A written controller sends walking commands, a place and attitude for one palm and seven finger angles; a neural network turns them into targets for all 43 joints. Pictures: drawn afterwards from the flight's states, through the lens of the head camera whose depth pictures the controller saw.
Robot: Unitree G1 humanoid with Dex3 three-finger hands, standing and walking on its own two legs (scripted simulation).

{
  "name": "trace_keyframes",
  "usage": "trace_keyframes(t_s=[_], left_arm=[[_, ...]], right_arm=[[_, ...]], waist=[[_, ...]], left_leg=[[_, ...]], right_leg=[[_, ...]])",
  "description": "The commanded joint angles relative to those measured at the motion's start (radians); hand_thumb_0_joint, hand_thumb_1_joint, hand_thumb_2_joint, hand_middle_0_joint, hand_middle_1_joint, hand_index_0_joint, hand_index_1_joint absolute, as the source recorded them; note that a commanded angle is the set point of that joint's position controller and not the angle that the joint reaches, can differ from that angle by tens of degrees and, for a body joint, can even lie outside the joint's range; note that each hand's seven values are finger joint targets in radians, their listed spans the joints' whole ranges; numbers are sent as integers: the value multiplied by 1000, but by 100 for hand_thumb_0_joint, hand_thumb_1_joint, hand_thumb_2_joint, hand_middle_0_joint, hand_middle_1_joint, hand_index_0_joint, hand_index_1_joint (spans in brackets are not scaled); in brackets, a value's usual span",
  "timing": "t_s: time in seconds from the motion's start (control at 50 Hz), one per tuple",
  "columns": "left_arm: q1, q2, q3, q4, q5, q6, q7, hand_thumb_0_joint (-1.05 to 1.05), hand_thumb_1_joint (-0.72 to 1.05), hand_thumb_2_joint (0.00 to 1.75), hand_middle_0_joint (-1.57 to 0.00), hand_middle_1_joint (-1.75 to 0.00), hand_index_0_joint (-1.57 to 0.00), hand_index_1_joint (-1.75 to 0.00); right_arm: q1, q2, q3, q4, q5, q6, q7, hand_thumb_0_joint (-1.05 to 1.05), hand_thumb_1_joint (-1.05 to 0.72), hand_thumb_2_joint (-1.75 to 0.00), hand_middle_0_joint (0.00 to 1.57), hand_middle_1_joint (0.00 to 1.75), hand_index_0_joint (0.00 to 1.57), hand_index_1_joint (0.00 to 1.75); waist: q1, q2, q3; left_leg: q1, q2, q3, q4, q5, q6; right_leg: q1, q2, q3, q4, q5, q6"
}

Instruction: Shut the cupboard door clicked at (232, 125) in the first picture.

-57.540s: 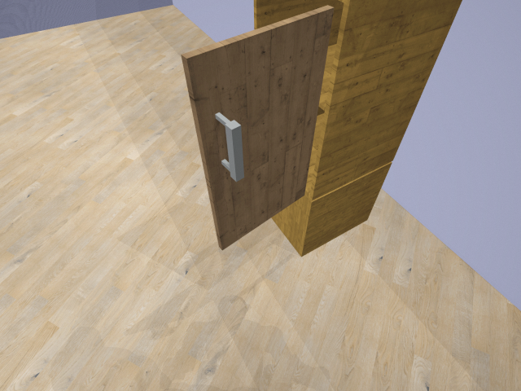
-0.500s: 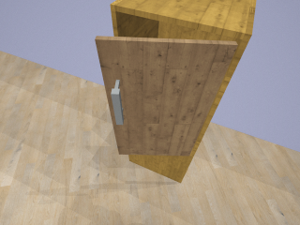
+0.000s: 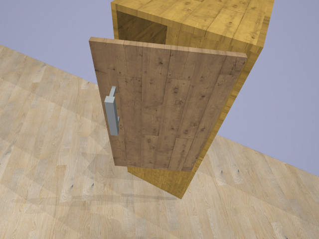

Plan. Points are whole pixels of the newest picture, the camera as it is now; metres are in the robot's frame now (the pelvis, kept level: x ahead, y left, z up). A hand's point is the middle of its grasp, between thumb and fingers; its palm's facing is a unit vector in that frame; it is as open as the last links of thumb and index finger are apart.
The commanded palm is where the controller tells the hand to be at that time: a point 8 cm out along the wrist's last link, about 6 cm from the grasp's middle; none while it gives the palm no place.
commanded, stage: come to a stop and stand still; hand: left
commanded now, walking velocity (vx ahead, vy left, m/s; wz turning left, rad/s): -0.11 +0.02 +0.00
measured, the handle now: (114, 111) +0.42 +0.17 +0.06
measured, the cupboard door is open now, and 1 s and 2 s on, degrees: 23 23 23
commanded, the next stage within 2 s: look again from close up in 1.16 s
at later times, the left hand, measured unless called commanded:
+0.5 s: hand out of the picture +0.01 +0.21 -0.17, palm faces +0.00 -0.97 -0.24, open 7.3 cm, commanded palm none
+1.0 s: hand out of the picture -0.03 +0.22 -0.17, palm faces +0.00 -0.99 -0.17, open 7.3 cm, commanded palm none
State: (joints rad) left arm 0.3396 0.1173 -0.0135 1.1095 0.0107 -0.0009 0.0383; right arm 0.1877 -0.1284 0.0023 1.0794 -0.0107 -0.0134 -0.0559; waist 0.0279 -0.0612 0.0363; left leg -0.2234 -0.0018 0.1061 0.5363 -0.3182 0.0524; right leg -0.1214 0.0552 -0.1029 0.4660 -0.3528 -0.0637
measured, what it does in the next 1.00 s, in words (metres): shifts its weight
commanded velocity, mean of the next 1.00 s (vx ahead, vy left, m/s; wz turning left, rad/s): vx -0.01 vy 0.00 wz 0.00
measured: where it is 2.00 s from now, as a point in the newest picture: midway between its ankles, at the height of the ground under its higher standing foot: outside the picture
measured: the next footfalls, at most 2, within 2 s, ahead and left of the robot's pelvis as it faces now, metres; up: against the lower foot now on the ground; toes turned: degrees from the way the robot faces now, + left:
none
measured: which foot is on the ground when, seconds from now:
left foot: down 0.00-1.00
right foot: down 0.00-1.00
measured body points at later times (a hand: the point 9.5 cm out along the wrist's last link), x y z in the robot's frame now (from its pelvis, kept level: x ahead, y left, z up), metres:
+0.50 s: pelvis -0.03 +0.03 +0.00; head -0.03 +0.03 +0.45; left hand +0.01 +0.27 -0.15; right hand -0.01 -0.21 -0.15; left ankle -0.02 +0.09 -0.73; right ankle -0.06 -0.07 -0.73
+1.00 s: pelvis -0.02 +0.05 +0.01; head +0.00 +0.06 +0.46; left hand -0.03 +0.27 -0.16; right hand +0.00 -0.18 -0.15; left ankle -0.02 +0.09 -0.73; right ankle -0.06 -0.07 -0.73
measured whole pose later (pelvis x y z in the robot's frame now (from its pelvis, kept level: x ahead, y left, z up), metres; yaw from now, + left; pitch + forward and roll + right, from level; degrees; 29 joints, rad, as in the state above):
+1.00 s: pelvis -0.02 +0.05 +0.01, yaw +0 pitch +0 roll +0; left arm 0.30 0.17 -0.03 1.10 0.01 0.00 0.04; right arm 0.26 -0.16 0.03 1.10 -0.01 -0.03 -0.03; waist 0.01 -0.02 0.03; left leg -0.19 -0.09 0.09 0.41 -0.22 0.12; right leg -0.13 -0.02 -0.08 0.43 -0.30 0.00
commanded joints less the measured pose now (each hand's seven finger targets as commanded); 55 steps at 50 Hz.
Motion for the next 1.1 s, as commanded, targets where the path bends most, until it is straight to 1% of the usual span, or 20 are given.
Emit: trace_keyframes(t_s=[0.0,0.08,0.18,0.2,0.22,0.24,0.26,0.28,0.3,0.32,0.34,0.38,0.42,0.48,0.52,0.62,0.7,0.8,0.94,1.08], left_arm=[[69,115,25,-30,0,-14,15,0,90,90,-20,-30,-20,-30],[61,118,30,-41,4,-11,17,0,90,90,-20,-30,-20,-30],[46,107,24,-53,6,-9,14,0,90,90,-20,-30,-20,-30],[88,136,24,-71,19,-24,53,0,90,90,-20,-30,-20,-30],[49,181,36,-121,14,-36,48,0,90,90,-20,-30,-20,-30],[33,190,33,-134,10,-48,40,0,90,90,-20,-30,-20,-30],[29,183,33,-154,9,-54,34,0,90,90,-20,-30,-20,-30],[19,183,34,-167,8,-57,31,0,90,90,-20,-30,-20,-30],[4,190,34,-180,7,-56,28,0,90,90,-20,-30,-20,-30],[-14,187,30,-190,4,-48,25,0,90,90,-20,-30,-20,-30],[-46,183,28,-196,3,-40,22,0,90,90,-20,-30,-20,-30],[-40,174,21,-195,0,-22,15,0,90,90,-20,-30,-20,-30],[-22,176,20,-186,2,-16,10,0,90,90,-20,-30,-20,-30],[-16,177,21,-174,0,-16,6,0,90,90,-20,-30,-20,-30],[-22,178,19,-168,0,-13,3,0,90,90,-20,-30,-20,-30],[-29,175,18,-146,1,-12,0,0,90,90,-20,-30,-20,-30],[-30,171,15,-120,0,-15,1,0,90,90,-20,-30,-20,-30],[-18,162,12,-83,0,-13,2,0,90,90,-20,-30,-20,-30],[6,150,8,-41,1,-14,6,0,90,90,-20,-30,-20,-30],[12,145,7,-20,0,-11,9,0,90,90,-20,-30,-20,-30]], right_arm=[[75,-100,-12,-21,8,-13,-8,0,-90,-90,20,30,20,30],[74,-105,-19,-29,5,-5,-4,0,-90,-90,20,30,20,30],[64,-98,-16,-32,1,-4,6,0,-90,-90,20,30,20,30],[22,-167,-31,-119,13,-5,14,0,-90,-90,20,30,20,30],[85,-106,-26,-130,6,7,27,0,-90,-90,20,30,20,30],[67,-92,-21,-130,-1,10,38,0,-90,-90,20,30,20,30],[75,-94,-24,-146,0,7,39,0,-90,-90,20,30,20,30],[76,-98,-24,-150,1,5,39,0,-90,-90,20,30,20,30],[83,-98,-23,-151,2,4,38,0,-90,-90,20,30,20,30],[89,-102,-22,-147,1,5,38,0,-90,-90,20,30,20,30],[92,-107,-19,-142,-3,3,39,0,-90,-90,20,30,20,30],[85,-129,-15,-140,-7,-1,40,0,-90,-90,20,30,20,30],[79,-161,-13,-144,-8,-5,40,0,-90,-90,20,30,20,30],[92,-172,-9,-130,-10,-16,38,0,-90,-90,20,30,20,30],[100,-173,-7,-119,-9,-16,37,0,-90,-90,20,30,20,30],[118,-175,-5,-87,-6,-25,33,0,-90,-90,20,30,20,30],[130,-169,-3,-61,-3,-31,29,0,-90,-90,20,30,20,30],[130,-162,0,-29,-1,-31,26,0,-90,-90,20,30,20,30],[124,-152,2,1,3,-34,18,0,-90,-90,20,30,20,30],[117,-153,1,14,4,-34,13,0,-90,-90,20,30,20,30]], waist=[[-14,133,-35],[-15,52,-45],[-14,16,-19],[-19,22,45],[-49,-35,-34],[-37,-25,-82],[-45,-19,-100],[-49,8,-104],[-55,-3,-95],[-59,-5,-63],[-59,48,-8],[-39,111,79],[-21,77,90],[-13,74,40],[-15,80,52],[-14,76,24],[-19,62,4],[-21,73,15],[-20,64,-3],[-23,63,-3]], left_leg=[[128,158,-151,-100,618,26],[110,143,-134,-107,511,10],[72,136,-145,-158,363,10],[38,127,-87,62,444,-20],[-61,70,-106,65,89,-14],[-73,44,-83,72,16,-25],[-77,43,-92,78,-2,-22],[-70,39,-97,67,12,-21],[-50,39,-101,44,39,-19],[-22,44,-102,15,67,-17],[-1,52,-114,-29,107,-11],[-67,94,-210,-120,102,20],[-120,115,-265,-184,30,39],[-99,117,-274,-216,29,41],[-103,119,-284,-244,-18,40],[-63,125,-291,-269,11,40],[-19,122,-274,-250,114,35],[5,121,-261,-252,147,31],[73,121,-233,-213,337,31],[102,119,-228,-205,416,26]], right_leg=[[-40,-176,142,-67,453,51],[-31,-197,154,-54,521,46],[-48,-189,163,-78,385,34],[-140,-220,218,-77,808,115],[-18,-261,242,-64,734,72],[31,-281,247,-55,781,31],[38,-284,242,-35,749,-18],[33,-281,244,-25,723,-52],[7,-271,235,-28,644,-64],[-47,-253,215,-40,503,-63],[-106,-226,185,-40,371,-54],[-152,-154,162,-50,81,-17],[-116,-125,147,-55,-5,-5],[-69,-135,138,-48,22,-5],[-74,-133,137,-54,16,-2],[-62,-141,127,-58,46,4],[-53,-149,132,-71,89,6],[-60,-156,129,-81,101,13],[-53,-162,122,-85,165,23],[-48,-166,121,-81,180,28]])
